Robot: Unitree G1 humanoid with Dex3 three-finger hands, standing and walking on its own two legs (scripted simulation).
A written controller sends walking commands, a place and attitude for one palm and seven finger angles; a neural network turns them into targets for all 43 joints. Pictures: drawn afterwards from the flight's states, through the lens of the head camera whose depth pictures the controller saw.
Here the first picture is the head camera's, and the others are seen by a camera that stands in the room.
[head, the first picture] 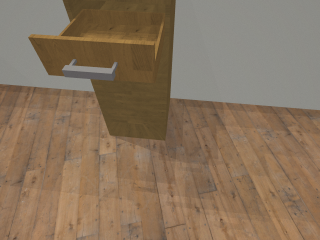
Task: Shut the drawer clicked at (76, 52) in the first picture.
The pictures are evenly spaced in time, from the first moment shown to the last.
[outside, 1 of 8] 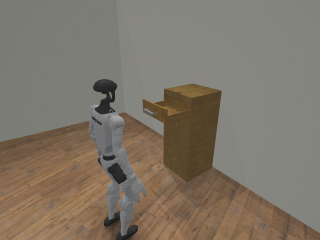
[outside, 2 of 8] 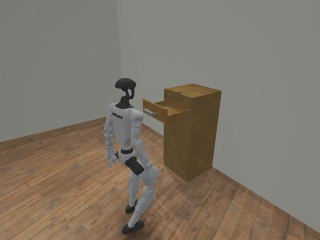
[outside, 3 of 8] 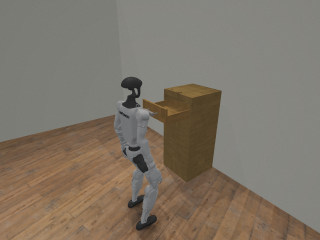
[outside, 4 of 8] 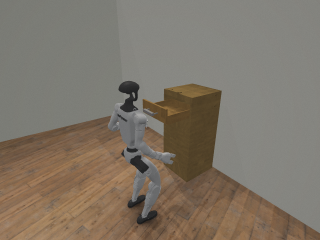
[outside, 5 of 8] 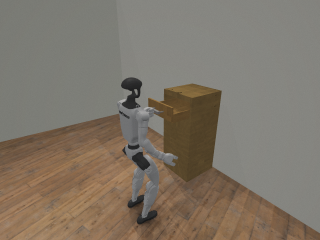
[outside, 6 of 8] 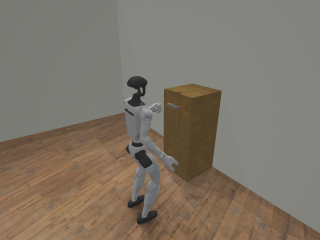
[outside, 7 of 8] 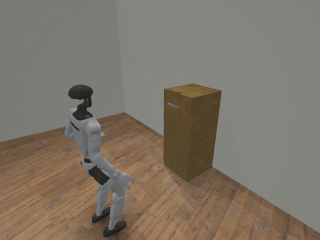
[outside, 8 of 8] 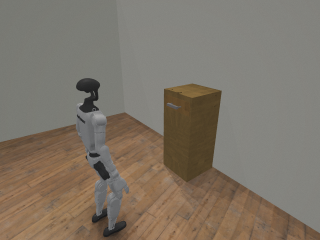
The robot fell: no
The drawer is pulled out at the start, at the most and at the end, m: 0.30 0.30 0.00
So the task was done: yes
